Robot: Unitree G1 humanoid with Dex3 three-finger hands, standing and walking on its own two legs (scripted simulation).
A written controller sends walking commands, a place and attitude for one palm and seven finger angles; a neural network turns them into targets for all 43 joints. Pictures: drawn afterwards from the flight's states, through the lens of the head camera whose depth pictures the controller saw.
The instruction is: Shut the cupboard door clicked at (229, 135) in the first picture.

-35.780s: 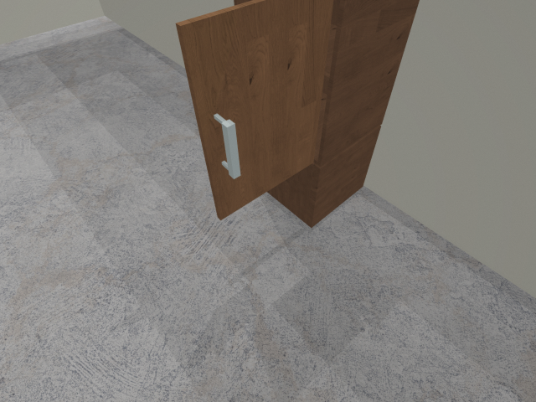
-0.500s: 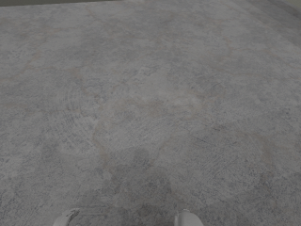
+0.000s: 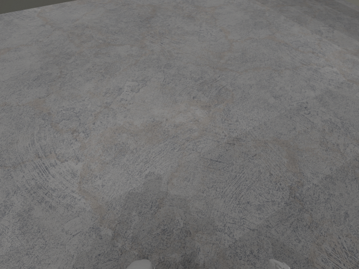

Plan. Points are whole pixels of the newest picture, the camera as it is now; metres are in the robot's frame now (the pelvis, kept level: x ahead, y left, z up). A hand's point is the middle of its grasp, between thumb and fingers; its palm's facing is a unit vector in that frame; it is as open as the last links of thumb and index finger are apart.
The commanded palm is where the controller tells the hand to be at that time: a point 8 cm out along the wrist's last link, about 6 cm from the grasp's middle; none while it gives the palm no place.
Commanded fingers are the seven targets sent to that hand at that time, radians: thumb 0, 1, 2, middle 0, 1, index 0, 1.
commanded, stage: turn to face it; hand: left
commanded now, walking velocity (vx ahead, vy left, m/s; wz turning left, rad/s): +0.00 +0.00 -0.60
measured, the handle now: out of the picture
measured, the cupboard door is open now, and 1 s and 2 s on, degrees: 60 60 60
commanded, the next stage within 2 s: none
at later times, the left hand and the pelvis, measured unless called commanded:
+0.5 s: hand (119, 250) +0.17 +0.17 -0.15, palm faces -0.30 -0.91 -0.29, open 7.4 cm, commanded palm none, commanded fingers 0.00 0.90 0.90 -0.20 -0.30 -0.20 -0.30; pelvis +0.00 -0.01 -0.01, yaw -19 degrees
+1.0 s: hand (132, 237) +0.21 +0.15 -0.16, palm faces -0.53 -0.82 -0.20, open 7.4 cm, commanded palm none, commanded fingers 0.00 0.90 0.90 -0.20 -0.30 -0.20 -0.30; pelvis +0.02 +0.02 +0.00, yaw -36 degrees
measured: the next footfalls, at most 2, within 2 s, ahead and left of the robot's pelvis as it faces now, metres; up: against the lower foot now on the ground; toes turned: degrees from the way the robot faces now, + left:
left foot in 0.06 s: +0.06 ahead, +0.14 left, +0.00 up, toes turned -3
right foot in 0.44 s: +0.00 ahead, -0.13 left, +0.00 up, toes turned -22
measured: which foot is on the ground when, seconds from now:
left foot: up 0.00-0.04, down 0.06-0.44, up 0.46-0.80, down 0.82-1.00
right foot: down 0.00-0.06, up 0.08-0.42, down 0.44-0.82, up 0.84-1.00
